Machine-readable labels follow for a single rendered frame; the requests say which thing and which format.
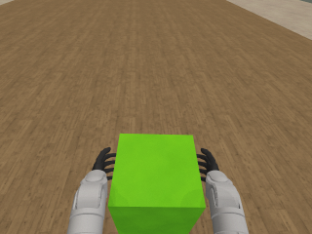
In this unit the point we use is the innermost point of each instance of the robot right hand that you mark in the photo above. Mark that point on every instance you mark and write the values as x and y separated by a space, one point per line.
211 164

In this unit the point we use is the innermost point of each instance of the robot left forearm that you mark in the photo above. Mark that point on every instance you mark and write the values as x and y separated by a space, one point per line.
89 202

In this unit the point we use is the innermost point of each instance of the carton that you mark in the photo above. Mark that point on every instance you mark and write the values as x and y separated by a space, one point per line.
156 186

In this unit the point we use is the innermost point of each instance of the robot right forearm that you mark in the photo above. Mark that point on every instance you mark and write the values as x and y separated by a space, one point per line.
226 209

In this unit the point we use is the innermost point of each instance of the robot left hand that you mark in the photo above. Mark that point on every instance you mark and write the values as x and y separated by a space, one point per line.
100 163

